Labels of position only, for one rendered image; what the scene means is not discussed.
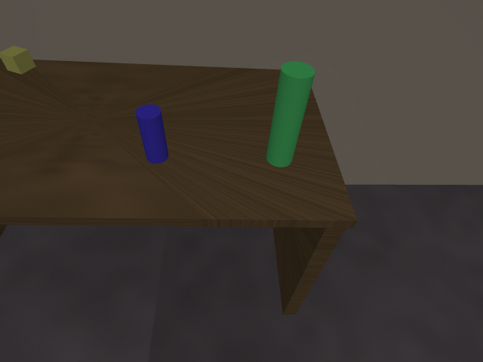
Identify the desk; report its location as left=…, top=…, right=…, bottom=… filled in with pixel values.
left=0, top=58, right=358, bottom=314

